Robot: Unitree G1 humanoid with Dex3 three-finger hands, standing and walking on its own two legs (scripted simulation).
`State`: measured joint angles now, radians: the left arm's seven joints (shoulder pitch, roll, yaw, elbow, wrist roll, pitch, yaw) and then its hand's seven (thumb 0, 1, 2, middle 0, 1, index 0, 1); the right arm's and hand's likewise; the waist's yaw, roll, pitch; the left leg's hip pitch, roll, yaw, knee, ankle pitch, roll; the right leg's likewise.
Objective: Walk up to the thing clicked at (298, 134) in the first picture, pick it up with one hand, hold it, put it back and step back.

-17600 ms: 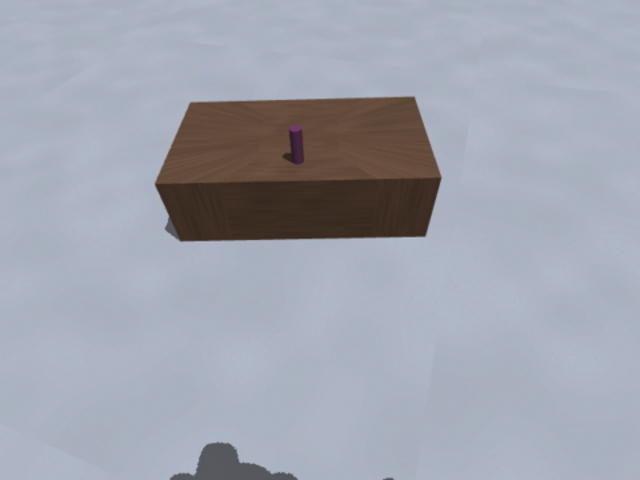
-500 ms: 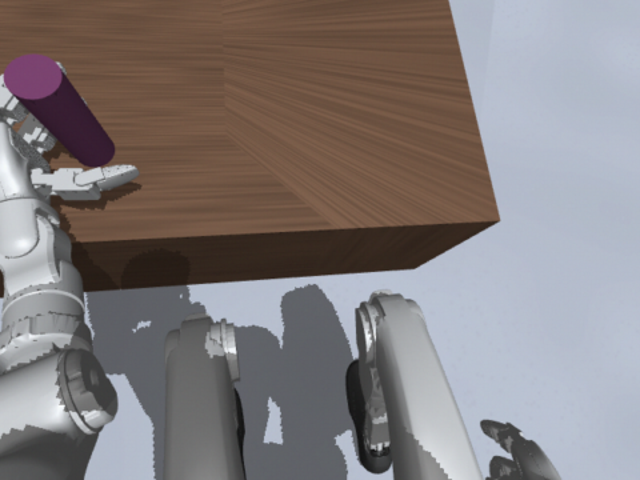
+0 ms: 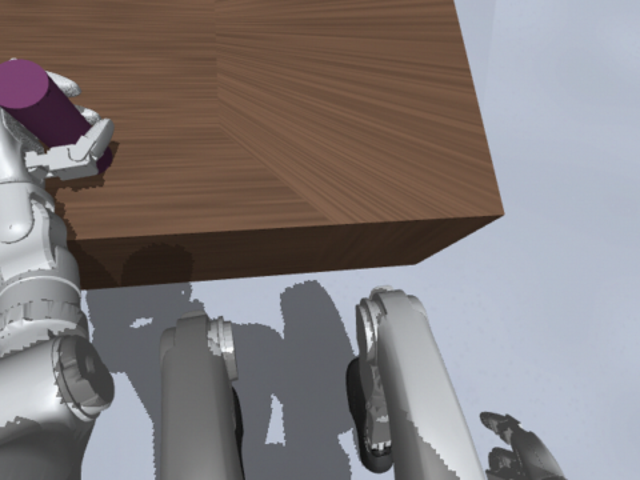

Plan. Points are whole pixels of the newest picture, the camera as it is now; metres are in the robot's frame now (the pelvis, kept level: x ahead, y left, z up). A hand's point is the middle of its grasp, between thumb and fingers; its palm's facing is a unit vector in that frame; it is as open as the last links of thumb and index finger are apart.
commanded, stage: settle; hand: left
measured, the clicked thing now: (61, 127) +0.52 +0.25 +0.01
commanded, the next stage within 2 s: lift in 1.22 s
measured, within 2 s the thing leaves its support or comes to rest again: leaves its support in 0.18 s
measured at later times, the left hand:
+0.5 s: hand (8, 84) +0.51 +0.25 +0.08, palm faces +0.21 -0.98 -0.04, open 7.0 cm
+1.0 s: hand out of the picture +0.52 +0.25 +0.13, palm faces +0.22 -0.97 -0.03, open 7.0 cm
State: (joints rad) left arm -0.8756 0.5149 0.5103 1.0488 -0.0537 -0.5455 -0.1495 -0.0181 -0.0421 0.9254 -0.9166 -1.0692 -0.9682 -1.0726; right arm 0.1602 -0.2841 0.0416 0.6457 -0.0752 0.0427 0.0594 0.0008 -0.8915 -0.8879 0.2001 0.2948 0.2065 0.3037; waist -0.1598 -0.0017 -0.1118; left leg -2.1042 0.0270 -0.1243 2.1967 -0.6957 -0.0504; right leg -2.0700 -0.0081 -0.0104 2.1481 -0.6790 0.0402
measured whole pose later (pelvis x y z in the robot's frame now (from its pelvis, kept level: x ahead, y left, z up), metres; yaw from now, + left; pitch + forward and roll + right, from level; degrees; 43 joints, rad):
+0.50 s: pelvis +0.01 +0.00 +0.06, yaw +0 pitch +34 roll -4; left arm -0.80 0.49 0.46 0.91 -0.09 -0.39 -0.15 -0.02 -0.07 1.02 -0.89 -1.16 -0.94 -1.16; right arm 0.20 -0.27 0.02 0.61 -0.02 0.05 0.02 0.00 -0.89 -0.89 0.20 0.30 0.21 0.30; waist -0.14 0.02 -0.17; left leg -1.92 0.04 -0.11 2.00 -0.68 -0.04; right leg -1.88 -0.01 -0.02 1.95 -0.66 0.04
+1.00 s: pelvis +0.02 +0.00 +0.11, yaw +1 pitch +34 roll -4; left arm -0.79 0.46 0.46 0.91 -0.09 -0.38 -0.13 -0.02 -0.06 1.02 -0.87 -1.18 -0.92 -1.19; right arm 0.20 -0.25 0.03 0.63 -0.02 0.03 0.01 0.00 -0.87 -0.89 0.20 0.30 0.21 0.30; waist -0.13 0.02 -0.16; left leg -1.77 0.05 -0.09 1.84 -0.67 -0.03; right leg -1.74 -0.01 -0.02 1.79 -0.64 0.04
